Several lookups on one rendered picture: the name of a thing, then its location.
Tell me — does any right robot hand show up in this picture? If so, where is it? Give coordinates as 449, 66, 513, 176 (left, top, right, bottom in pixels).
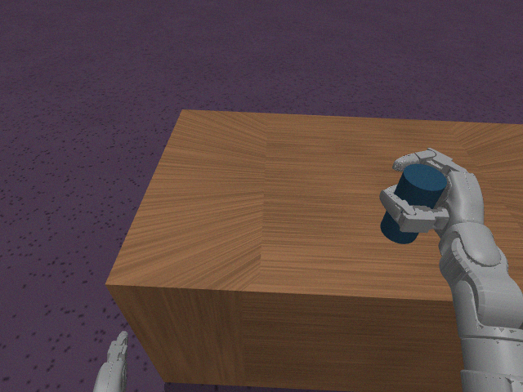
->
379, 148, 484, 239

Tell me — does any right robot arm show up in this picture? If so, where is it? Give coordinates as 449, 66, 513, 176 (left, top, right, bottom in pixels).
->
438, 222, 523, 392

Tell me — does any left robot hand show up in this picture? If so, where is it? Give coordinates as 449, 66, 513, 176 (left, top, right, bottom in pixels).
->
93, 331, 128, 392

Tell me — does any can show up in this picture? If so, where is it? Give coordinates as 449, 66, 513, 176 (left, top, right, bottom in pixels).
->
380, 164, 447, 244

